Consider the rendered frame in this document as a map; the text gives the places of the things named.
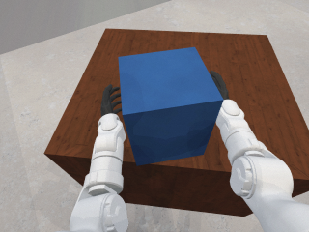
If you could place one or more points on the robot right forearm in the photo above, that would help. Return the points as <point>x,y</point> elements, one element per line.
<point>238,138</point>

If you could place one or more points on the left robot hand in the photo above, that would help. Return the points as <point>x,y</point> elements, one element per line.
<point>107,105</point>

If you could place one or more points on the robot left forearm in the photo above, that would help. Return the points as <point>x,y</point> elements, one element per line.
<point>105,174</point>

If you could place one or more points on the robot left upper arm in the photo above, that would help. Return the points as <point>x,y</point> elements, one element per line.
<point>102,213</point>

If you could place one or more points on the right robot hand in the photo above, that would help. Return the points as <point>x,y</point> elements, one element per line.
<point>220,84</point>

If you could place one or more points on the carton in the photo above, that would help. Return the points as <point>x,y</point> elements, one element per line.
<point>170,104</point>

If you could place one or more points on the robot right upper arm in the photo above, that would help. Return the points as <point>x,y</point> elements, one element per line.
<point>266,186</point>

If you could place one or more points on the pedestal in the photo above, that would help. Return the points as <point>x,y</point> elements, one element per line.
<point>255,81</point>

